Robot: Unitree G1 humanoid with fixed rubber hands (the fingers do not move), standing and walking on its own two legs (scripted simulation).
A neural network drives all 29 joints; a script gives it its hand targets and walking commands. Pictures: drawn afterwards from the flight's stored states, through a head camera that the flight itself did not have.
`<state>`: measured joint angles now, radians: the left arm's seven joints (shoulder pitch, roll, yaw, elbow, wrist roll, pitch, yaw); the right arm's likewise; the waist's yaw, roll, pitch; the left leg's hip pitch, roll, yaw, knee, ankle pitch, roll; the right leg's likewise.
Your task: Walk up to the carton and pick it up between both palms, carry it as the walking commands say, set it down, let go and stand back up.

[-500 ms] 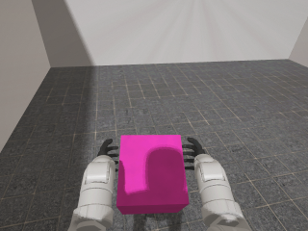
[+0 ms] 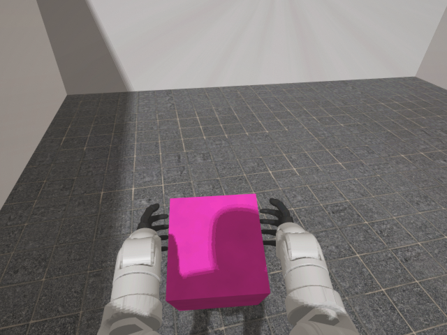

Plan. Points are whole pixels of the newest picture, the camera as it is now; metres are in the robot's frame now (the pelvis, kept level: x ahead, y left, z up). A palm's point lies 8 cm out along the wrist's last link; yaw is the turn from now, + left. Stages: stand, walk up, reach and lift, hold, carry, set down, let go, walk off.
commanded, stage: set down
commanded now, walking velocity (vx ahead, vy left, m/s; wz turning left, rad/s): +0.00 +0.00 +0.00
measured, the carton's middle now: (216, 254) +0.33 +0.06 -0.03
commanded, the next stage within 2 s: none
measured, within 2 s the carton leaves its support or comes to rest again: neither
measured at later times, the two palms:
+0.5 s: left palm (150, 254) +0.31 +0.20 -0.03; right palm (274, 254) +0.34 -0.07 -0.03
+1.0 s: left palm (157, 278) +0.31 +0.19 -0.13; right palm (265, 271) +0.36 -0.06 -0.12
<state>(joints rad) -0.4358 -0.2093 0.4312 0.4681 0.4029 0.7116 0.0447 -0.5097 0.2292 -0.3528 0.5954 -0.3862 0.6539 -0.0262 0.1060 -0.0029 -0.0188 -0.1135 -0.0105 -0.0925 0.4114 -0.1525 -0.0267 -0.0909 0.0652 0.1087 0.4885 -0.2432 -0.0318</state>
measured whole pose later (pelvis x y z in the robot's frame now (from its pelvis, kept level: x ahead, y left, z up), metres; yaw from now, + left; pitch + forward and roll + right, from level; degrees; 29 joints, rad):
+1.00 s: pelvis -0.04 +0.02 -0.08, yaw -1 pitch +24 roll +0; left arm -0.55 -0.25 0.51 0.48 0.36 0.25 0.08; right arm -0.65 0.22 -0.42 0.64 -0.36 0.21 -0.07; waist 0.09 -0.05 -0.07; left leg -1.10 -0.03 -0.07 0.93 -0.25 -0.03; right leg -1.07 0.09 0.11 0.99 -0.34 0.01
